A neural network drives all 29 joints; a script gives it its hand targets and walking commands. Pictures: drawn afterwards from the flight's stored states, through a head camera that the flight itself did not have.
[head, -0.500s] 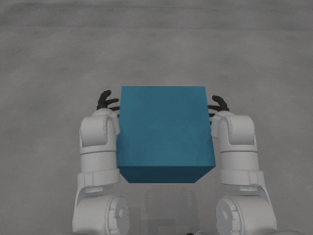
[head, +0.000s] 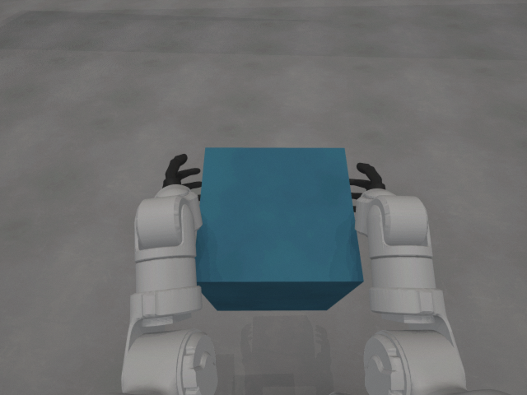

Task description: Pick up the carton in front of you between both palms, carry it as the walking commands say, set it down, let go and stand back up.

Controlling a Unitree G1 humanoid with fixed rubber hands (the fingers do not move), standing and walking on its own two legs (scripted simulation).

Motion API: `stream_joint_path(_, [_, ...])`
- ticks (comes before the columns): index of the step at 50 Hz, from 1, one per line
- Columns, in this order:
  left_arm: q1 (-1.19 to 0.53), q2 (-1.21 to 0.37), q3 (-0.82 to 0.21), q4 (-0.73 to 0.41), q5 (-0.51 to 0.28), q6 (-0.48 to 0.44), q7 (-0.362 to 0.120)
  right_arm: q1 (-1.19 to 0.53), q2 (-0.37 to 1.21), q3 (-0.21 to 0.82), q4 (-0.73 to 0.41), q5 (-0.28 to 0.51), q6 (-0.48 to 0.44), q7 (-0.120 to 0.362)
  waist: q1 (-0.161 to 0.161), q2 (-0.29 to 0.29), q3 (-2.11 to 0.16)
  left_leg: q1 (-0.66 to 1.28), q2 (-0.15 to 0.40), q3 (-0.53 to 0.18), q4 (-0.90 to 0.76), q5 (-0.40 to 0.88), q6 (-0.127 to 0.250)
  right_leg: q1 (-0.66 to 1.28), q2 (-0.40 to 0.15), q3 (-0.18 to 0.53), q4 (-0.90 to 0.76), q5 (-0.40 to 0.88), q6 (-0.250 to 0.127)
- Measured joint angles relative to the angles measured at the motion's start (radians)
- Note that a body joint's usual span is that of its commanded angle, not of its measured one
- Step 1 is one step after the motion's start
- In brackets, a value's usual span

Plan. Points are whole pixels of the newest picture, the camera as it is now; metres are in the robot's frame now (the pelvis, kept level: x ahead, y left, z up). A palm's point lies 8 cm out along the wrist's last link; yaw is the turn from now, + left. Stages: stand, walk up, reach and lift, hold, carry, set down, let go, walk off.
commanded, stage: carry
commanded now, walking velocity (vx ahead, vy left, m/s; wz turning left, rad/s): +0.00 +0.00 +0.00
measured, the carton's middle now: (273, 238) +0.35 +0.01 +0.02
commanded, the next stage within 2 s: none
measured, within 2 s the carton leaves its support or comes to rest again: neither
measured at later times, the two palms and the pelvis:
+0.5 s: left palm (167, 200) +0.35 +0.16 +0.14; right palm (362, 205) +0.34 -0.12 +0.12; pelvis +0.00 +0.02 +0.00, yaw +0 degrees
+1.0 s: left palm (162, 196) +0.35 +0.17 +0.14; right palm (356, 203) +0.35 -0.12 +0.12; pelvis +0.01 +0.01 +0.00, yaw +1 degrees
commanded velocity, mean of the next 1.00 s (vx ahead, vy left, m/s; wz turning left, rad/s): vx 0.00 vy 0.00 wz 0.00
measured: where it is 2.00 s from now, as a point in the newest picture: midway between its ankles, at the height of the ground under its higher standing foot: outside the picture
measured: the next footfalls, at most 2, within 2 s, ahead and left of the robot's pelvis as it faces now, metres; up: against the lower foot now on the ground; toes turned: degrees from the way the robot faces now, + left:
none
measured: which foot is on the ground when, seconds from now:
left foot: down 0.00-1.00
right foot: down 0.00-1.00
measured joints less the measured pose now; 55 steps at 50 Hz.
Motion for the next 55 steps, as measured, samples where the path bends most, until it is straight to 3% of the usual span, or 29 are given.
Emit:
stream_joint_path(22, [0.004,-0.002,-0.007,-0.033,-0.007,0.003,0.012,-0.011,0.001,-0.008,-0.010,0.003,-0.008,0.002,-0.014,0.002,0.021,-0.002,-0.003,0.006,0.013,-0.009,0.020,0.000,-0.010,-0.007,0.008,0.004,0.014])
stream_joint_path(29, [-0.005,-0.011,-0.012,-0.014,0.006,0.001,0.007,-0.001,-0.007,-0.014,-0.024,0.004,0.005,0.005,0.002,0.037,0.028,0.017,0.028,0.011,0.042,-0.005,-0.004,0.047,0.004,-0.031,-0.021,0.001,0.019])
stream_joint_path(34, [-0.020,0.001,-0.010,0.002,0.001,0.009,0.006,-0.009,-0.001,-0.016,-0.012,-0.006,0.007,0.009,0.012,0.002,0.017,0.039,0.004,0.024,-0.014,-0.012,0.022,0.038,-0.017,-0.022,-0.010,-0.003,0.020])
stream_joint_path(40, [-0.010,0.003,-0.007,-0.001,0.000,0.015,0.003,0.000,0.017,-0.027,-0.013,-0.019,0.005,0.009,0.003,-0.005,0.013,0.046,0.003,0.025,-0.017,-0.009,0.018,0.046,-0.023,-0.027,-0.008,-0.010,0.022])
stream_joint_path(48, [-0.037,0.001,-0.022,0.012,0.006,0.011,0.008,0.008,-0.002,-0.024,-0.031,-0.003,0.000,0.014,0.017,0.021,0.027,0.032,0.028,0.035,0.004,-0.017,0.004,0.039,-0.013,-0.042,-0.007,-0.010,0.016])
stream_joint_path(55, [-0.022,-0.004,-0.018,-0.021,-0.007,0.002,0.005,-0.001,0.006,-0.027,-0.065,-0.005,0.011,0.001,0.016,0.007,0.049,0.030,0.023,0.043,-0.007,-0.008,0.004,0.033,-0.023,-0.043,-0.008,-0.002,0.010])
